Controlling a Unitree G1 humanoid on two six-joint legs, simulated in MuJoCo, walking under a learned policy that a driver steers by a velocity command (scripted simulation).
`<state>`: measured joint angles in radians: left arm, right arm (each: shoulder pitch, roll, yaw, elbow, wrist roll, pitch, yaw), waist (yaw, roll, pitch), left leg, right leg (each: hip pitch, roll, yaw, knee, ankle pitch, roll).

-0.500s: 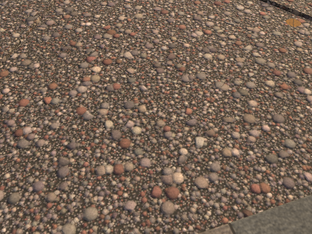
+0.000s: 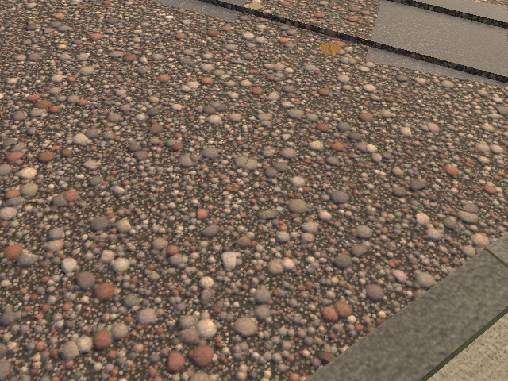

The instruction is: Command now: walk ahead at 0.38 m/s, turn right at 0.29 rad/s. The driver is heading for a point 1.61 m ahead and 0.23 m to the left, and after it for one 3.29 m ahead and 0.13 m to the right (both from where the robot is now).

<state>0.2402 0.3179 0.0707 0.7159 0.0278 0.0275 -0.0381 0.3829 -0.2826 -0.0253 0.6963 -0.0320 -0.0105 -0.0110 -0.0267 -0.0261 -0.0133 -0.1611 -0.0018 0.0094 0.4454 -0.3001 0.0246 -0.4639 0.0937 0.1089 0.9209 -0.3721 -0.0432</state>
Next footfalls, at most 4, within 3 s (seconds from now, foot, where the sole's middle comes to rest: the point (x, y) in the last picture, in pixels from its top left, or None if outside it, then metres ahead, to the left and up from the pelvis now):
0.22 right None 0.19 -0.13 -0.78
0.92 left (202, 362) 0.63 0.14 -0.88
1.32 right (219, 245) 1.04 0.10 -0.88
1.80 left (151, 204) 1.23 0.35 -0.88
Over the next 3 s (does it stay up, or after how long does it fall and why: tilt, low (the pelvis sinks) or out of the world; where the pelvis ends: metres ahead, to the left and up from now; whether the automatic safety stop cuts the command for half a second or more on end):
stays up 1.74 0.22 -0.11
